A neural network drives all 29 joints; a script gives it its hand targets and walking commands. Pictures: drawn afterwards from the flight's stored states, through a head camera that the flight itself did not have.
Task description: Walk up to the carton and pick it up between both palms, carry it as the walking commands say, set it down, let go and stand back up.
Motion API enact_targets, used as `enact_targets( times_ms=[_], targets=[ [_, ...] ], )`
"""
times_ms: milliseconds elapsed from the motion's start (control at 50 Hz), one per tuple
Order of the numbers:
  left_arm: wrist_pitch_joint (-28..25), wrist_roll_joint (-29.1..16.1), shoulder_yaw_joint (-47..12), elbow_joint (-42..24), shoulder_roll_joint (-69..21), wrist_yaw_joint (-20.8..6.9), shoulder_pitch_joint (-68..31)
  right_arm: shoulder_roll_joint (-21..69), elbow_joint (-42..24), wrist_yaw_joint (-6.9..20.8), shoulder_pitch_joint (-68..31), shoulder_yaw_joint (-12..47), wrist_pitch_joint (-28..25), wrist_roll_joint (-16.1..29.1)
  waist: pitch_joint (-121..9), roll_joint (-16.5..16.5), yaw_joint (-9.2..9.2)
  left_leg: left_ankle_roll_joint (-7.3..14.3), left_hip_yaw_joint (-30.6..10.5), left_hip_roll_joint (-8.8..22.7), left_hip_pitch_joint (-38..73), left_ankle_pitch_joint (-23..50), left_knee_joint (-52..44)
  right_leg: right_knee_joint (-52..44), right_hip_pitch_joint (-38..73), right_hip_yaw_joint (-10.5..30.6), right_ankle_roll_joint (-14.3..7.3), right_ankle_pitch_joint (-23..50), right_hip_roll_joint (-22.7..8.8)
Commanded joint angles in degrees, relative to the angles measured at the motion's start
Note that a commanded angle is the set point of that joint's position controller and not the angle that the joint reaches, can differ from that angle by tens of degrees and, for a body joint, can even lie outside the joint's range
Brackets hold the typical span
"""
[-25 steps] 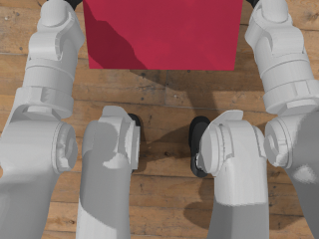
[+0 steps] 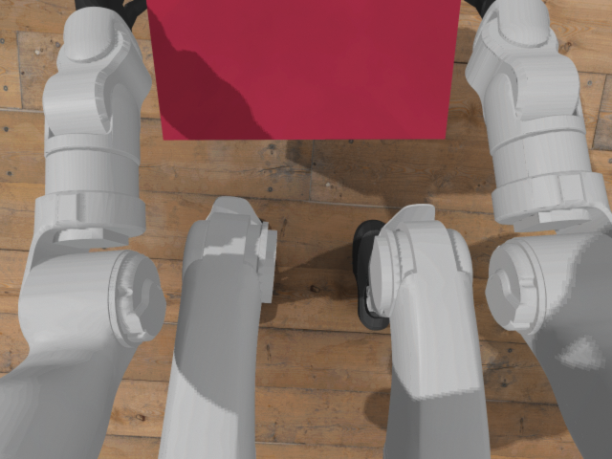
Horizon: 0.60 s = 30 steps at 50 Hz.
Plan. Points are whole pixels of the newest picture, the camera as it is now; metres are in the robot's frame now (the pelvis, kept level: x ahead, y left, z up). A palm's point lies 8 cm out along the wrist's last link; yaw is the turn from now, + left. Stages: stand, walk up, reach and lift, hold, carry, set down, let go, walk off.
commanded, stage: reach and lift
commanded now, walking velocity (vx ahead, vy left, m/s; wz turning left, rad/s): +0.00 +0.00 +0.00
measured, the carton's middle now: (303, 33) +0.54 +0.03 -0.20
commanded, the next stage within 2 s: none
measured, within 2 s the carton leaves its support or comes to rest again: neither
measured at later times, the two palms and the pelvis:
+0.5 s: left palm out of the picture +0.51 +0.21 -0.04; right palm out of the picture +0.53 -0.15 -0.04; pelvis +0.00 +0.00 +0.06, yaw -1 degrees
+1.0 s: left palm out of the picture +0.49 +0.20 +0.04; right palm out of the picture +0.51 -0.16 +0.04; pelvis -0.01 +0.00 +0.11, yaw -1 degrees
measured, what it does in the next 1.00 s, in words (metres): rises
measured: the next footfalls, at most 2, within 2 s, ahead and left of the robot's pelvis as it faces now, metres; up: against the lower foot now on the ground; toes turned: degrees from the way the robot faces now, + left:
none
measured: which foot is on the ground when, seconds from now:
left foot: down 0.00-1.00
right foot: down 0.00-1.00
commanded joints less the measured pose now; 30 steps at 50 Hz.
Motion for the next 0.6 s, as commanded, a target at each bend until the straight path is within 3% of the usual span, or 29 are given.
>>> enact_targets(
  times_ms=[0,80,160,320,580],
  targets=[
    [-0.33,-8.75,-33.86,-21.25,-54.93,-21.46,-47.57,59.16,-24.83,22.72,-46.49,30.13,-0.47,9.78,-144.93,-0.68,3.67,4.74,8.61,-3.88,39.53,10.78,-12.19,-13.26,49.84,-5.3,-0.22,11.35,3.34],
    [1.14,-8.56,-33.75,-21.57,-55.34,-21.54,-46.92,59.64,-26.88,22.73,-47.52,30.76,0.77,9.75,-145.01,-1.96,4.65,5.02,8.2,-3.99,40.04,9.59,-14.23,-15.27,50.5,-4.9,0.04,9.74,3.36],
    [1.76,-7.27,-32.68,-18.85,-56.07,-21.92,-45.45,60.91,-23.76,23.24,-45.92,29.41,1.42,8.35,-141.12,-2.27,5.2,5.16,7.88,-3.89,38.93,7.17,-16.36,-17.58,48.82,-4.57,0.14,6.89,3.23],
    [2.44,-6.1,-33.59,-17.3,-59.38,-23.14,-43.85,63.61,-18.32,24.87,-41.11,27.57,2.18,6.2,-141.13,-0.17,3.79,4.56,7.23,-3.83,42.31,7.42,-19.69,-20.61,47.69,-5.16,-0.15,6.86,3.89],
    [4.33,-8.44,-39.24,-26.45,-60.59,-22.02,-41.48,61.09,-27.67,24.85,-39.43,30.53,3.01,7.76,-151.76,1.81,2.08,3.63,5.23,-4.34,57.0,13.71,-24.24,-24.67,54.12,-4.99,-0.39,11.11,4.89]
  ],
)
